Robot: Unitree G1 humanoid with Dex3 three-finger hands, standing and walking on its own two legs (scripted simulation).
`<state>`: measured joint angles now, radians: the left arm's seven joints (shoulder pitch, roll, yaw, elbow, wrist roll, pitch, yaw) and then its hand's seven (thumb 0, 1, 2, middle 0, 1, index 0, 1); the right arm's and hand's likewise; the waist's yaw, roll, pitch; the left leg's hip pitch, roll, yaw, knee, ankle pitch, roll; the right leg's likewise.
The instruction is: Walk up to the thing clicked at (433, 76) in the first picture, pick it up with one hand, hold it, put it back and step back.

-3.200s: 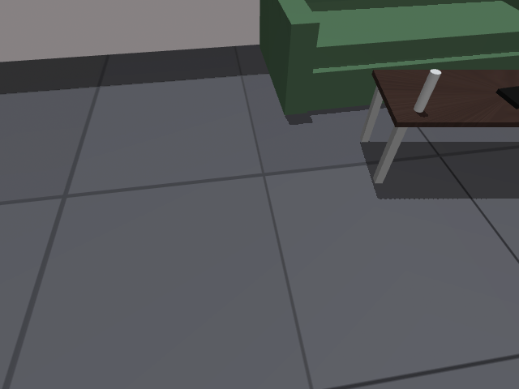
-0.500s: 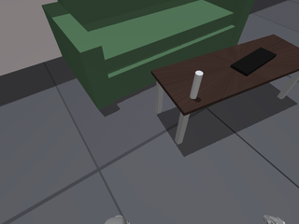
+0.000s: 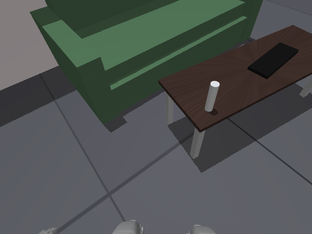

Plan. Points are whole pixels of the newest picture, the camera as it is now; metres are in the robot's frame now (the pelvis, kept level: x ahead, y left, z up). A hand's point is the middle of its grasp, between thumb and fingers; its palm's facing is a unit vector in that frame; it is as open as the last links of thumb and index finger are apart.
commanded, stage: walk up
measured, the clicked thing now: (211, 97) +0.74 -0.25 -0.24
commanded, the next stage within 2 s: stand in 1.26 s
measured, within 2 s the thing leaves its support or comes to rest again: neither
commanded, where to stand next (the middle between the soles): +0.09 +0.01 m, yaw +1 degrees
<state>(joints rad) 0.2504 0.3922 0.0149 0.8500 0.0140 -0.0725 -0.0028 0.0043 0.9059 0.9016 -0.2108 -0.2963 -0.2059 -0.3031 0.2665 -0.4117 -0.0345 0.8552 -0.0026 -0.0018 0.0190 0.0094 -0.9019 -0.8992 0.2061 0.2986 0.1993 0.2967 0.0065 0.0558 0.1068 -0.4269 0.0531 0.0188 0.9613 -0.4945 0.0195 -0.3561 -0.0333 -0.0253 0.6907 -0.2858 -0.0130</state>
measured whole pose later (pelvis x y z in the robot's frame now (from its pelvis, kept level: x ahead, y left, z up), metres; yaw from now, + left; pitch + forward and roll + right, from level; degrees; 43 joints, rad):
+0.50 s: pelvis +0.03 +0.02 +0.01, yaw -1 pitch -3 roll +0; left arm 0.12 0.37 0.00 1.10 0.00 0.00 -0.02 0.01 0.91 0.90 -0.21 -0.30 -0.20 -0.30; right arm 0.08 -0.37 0.01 1.07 0.00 -0.02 0.01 0.01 -0.90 -0.90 0.21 0.30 0.20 0.30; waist 0.01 0.00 0.08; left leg -0.26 0.06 0.04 0.55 -0.24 -0.03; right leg -0.23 -0.02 0.00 0.55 -0.28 0.02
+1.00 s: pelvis +0.04 +0.02 +0.03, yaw -1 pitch -2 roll +0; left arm 0.05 0.34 0.02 1.17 0.00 0.01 -0.02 0.01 0.91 0.90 -0.21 -0.30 -0.20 -0.30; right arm 0.08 -0.35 0.00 1.17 -0.01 -0.02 0.00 0.01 -0.90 -0.90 0.21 0.30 0.20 0.30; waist -0.01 0.00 0.05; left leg -0.15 0.06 0.04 0.35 -0.16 -0.03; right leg -0.12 -0.02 0.00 0.35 -0.19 0.02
